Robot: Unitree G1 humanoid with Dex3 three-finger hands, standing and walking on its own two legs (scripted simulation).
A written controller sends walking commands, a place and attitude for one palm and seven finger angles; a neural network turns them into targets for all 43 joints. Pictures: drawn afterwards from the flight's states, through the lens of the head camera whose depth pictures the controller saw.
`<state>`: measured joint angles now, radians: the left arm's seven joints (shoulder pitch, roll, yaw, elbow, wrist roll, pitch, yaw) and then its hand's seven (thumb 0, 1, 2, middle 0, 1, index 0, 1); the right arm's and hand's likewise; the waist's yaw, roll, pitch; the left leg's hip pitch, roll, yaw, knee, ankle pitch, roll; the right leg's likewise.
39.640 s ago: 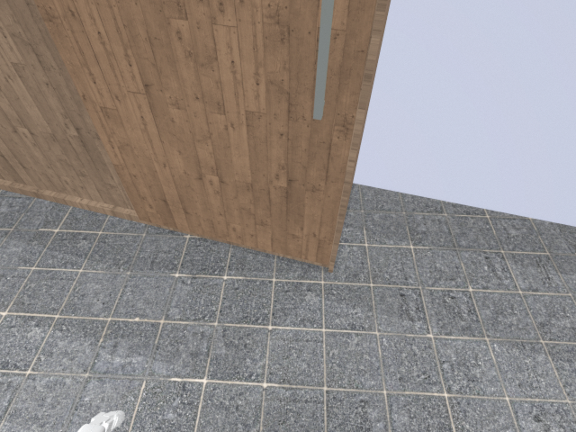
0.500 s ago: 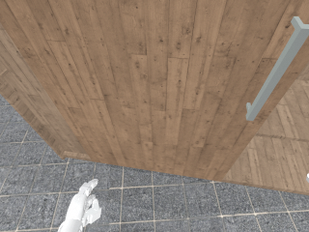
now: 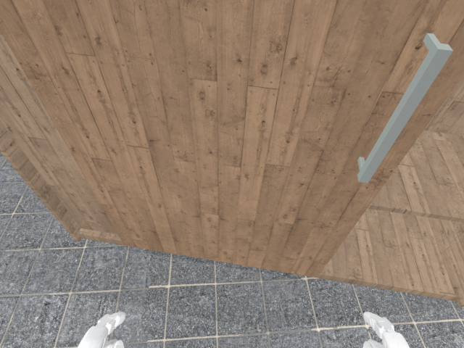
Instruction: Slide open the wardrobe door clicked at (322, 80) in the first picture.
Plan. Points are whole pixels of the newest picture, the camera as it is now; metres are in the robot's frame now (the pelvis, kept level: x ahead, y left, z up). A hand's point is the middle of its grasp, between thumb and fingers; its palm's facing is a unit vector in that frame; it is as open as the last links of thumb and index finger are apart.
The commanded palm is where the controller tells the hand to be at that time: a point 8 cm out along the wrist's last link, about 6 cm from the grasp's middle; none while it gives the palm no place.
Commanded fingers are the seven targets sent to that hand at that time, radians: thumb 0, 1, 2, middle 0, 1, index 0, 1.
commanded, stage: let the arm hang, fingers relaxed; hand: right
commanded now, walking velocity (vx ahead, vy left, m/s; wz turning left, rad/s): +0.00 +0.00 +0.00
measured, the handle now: (391, 120) +0.50 -0.25 +0.15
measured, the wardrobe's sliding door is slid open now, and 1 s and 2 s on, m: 0.60 0.60 0.60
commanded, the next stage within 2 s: look to check the result in 0.90 s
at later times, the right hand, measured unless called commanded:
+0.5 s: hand out of the picture -0.01 -0.19 -0.16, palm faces +0.00 +0.97 -0.22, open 7.3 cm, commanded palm none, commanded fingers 0.00 -0.90 -0.90 0.20 0.30 0.20 0.30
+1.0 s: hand out of the picture +0.05 -0.17 -0.16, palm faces -0.01 +0.98 -0.19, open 7.4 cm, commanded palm none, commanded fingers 0.00 -0.90 -0.90 0.20 0.30 0.20 0.30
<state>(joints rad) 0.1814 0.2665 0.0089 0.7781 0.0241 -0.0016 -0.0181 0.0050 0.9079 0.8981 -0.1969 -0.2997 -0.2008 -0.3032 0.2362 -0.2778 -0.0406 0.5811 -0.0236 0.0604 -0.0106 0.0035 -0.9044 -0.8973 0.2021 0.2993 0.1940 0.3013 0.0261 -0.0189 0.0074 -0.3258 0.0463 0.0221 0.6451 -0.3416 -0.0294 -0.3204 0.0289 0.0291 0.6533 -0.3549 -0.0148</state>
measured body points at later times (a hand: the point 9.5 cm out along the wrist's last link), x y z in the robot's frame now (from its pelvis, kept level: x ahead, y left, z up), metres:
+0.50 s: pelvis +0.00 +0.00 +0.02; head +0.04 +0.00 +0.46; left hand -0.01 +0.22 -0.14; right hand -0.01 -0.24 -0.14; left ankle +0.00 +0.14 -0.72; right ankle -0.01 -0.11 -0.72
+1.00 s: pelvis +0.01 +0.01 +0.02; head +0.04 +0.01 +0.47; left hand +0.01 +0.23 -0.14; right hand +0.05 -0.22 -0.14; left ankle +0.00 +0.14 -0.72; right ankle -0.01 -0.11 -0.72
